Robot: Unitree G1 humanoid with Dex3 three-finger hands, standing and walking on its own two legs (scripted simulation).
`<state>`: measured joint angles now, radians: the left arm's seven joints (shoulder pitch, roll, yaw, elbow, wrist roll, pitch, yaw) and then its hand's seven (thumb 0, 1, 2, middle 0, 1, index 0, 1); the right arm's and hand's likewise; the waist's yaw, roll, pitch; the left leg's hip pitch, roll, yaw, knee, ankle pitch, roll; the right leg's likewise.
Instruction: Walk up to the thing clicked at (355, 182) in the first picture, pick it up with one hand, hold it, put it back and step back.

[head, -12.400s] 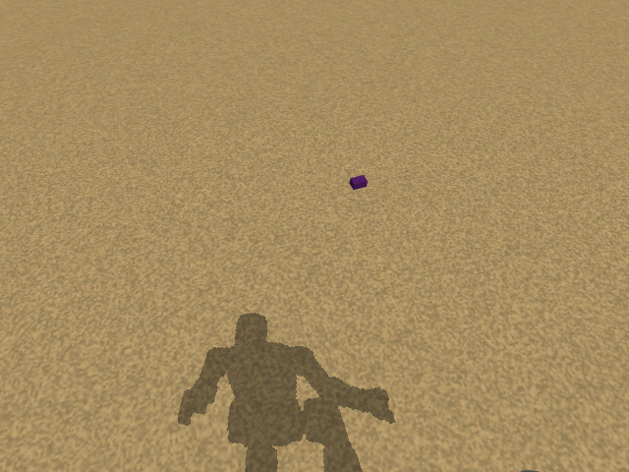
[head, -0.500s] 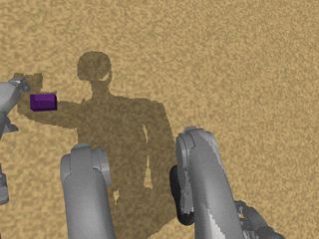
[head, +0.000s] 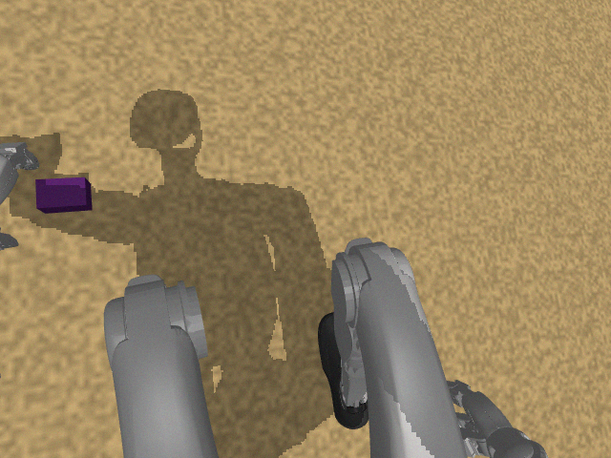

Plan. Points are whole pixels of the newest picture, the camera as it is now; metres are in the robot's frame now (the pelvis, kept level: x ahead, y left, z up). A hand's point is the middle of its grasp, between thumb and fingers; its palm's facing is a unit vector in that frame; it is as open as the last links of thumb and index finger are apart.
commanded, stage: rise first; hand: left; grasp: from above
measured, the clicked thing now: (64, 195) +0.47 +0.31 -0.30
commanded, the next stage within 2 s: approach in 1.24 s
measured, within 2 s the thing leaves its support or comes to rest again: neither
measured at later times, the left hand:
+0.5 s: hand out of the picture +0.43 +0.35 -0.17, palm faces -0.47 -0.08 -0.88, open 10.9 cm
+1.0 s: hand out of the picture +0.42 +0.35 -0.17, palm faces -0.46 -0.08 -0.88, open 10.0 cm
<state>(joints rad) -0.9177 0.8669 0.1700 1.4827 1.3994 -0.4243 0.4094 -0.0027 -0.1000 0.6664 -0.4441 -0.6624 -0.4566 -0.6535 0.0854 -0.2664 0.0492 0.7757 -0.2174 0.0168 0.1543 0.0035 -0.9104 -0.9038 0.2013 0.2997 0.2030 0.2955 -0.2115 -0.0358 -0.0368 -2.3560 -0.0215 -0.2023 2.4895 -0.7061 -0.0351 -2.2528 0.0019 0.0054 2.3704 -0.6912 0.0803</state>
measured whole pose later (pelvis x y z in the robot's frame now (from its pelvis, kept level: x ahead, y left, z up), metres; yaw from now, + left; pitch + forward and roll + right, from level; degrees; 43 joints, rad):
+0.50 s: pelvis +0.00 +0.01 +0.00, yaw -1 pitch +32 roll -12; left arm -0.92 0.89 0.16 1.46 1.39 -0.42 0.38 0.00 -0.03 0.61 -0.53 -0.57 -0.53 -0.57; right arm 0.11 -0.26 0.07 0.76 -0.21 0.02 0.16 0.00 -0.91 -0.90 0.20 0.30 0.20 0.30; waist -0.22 -0.03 -0.04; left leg -2.37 -0.03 -0.20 2.50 -0.71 -0.02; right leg -2.24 0.00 0.00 2.36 -0.69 0.07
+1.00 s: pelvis +0.00 +0.00 +0.00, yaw -1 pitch +32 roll -11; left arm -0.94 0.89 0.15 1.51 1.42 -0.41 0.41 0.00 0.08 0.52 -0.61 -0.51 -0.62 -0.51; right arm 0.11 -0.27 0.08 0.76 -0.21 0.00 0.16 0.00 -0.91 -0.90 0.20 0.30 0.20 0.30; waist -0.23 -0.04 -0.04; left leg -2.37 -0.03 -0.20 2.49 -0.69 -0.03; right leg -2.25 0.00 0.00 2.37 -0.68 0.07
